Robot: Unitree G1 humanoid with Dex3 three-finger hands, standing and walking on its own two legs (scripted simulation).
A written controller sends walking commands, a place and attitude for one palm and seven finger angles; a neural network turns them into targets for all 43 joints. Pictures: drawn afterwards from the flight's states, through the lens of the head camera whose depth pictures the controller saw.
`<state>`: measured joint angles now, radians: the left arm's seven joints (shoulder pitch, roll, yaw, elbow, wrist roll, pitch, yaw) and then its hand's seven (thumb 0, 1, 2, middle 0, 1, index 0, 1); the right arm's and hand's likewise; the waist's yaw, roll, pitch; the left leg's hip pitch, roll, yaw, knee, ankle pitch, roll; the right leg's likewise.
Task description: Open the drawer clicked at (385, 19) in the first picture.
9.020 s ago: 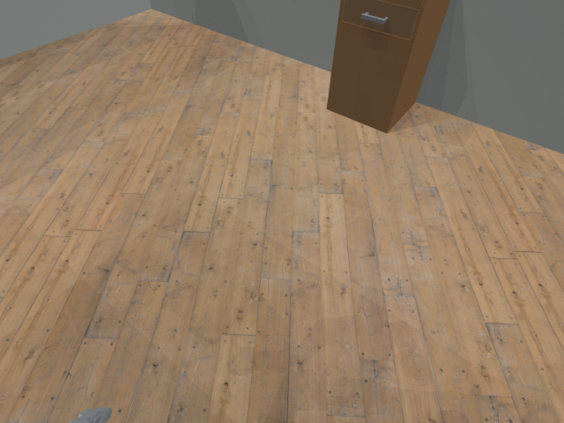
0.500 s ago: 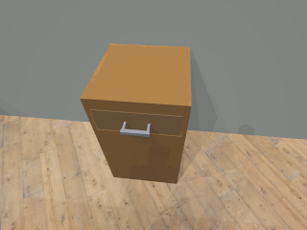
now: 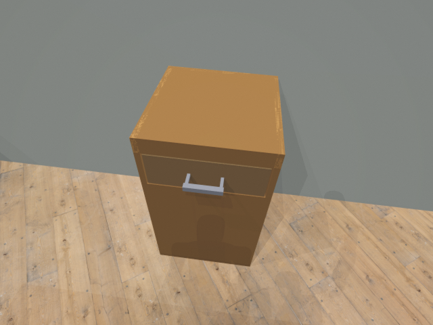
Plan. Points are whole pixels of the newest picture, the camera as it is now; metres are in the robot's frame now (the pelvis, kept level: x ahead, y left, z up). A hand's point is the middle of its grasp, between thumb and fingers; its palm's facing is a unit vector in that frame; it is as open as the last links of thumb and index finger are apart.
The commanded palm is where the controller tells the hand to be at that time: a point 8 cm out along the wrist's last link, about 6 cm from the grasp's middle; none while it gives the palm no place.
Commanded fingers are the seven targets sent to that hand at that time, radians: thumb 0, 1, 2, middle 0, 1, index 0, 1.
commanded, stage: look again from close up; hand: left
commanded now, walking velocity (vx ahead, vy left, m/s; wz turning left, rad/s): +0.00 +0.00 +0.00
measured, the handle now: (204, 184) +0.54 +0.07 -0.14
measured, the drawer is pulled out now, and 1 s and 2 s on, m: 0.00 0.00 0.00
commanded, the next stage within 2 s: shuffle to correct the standing spot in 0.22 s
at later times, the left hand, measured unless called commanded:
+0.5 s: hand out of the picture -0.01 +0.17 -0.17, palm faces -0.02 -0.98 -0.19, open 7.4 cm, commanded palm none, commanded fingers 0.00 0.90 0.90 -0.20 -0.30 -0.20 -0.30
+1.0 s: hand out of the picture +0.03 +0.09 -0.18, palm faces +0.06 -0.99 -0.13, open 7.4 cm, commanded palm none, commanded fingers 0.00 0.90 0.90 -0.20 -0.30 -0.20 -0.30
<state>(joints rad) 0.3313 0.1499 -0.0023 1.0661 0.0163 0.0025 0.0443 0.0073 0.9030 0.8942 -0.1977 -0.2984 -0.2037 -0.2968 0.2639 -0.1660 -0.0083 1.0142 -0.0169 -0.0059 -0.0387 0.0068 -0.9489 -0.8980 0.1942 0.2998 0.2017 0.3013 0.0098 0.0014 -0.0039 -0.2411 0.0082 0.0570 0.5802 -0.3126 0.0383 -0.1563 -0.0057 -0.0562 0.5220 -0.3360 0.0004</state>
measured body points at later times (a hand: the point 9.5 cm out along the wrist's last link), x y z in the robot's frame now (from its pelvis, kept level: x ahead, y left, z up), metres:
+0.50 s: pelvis +0.01 +0.00 +0.00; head +0.02 +0.00 +0.45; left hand -0.01 +0.22 -0.15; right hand -0.02 -0.21 -0.16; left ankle +0.00 +0.09 -0.73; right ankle -0.03 -0.12 -0.73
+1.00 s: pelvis +0.05 -0.06 +0.00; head +0.07 -0.05 +0.45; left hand +0.03 +0.14 -0.17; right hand +0.12 -0.28 -0.15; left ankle +0.05 +0.04 -0.73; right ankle -0.03 -0.12 -0.73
